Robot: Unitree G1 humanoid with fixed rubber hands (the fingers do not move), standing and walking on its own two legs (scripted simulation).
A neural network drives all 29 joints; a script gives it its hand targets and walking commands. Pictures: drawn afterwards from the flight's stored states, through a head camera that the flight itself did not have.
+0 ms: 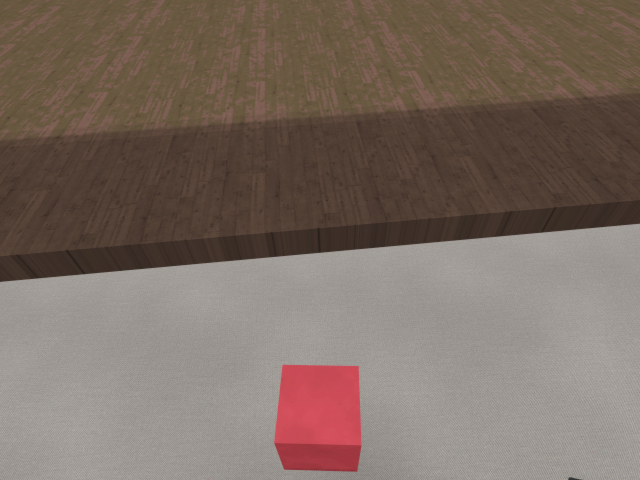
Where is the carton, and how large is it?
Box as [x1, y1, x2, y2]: [274, 365, 360, 471]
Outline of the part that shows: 282,365 274,443 284,469 356,471 360,451 358,366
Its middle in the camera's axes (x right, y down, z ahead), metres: +0.00 +0.50 +1.09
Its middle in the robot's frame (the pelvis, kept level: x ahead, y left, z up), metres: +0.44 +0.04 -0.66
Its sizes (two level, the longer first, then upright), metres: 0.210 0.200 0.250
